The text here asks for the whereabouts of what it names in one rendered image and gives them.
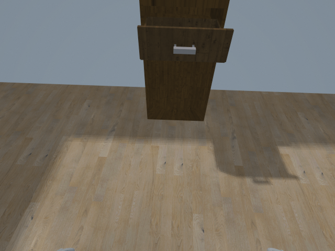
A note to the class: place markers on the cabinet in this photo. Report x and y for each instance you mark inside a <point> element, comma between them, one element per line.
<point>179,90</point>

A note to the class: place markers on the handle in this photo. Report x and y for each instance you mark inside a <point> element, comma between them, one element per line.
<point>184,50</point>

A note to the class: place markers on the drawer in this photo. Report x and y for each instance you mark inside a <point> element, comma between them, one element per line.
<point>159,35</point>

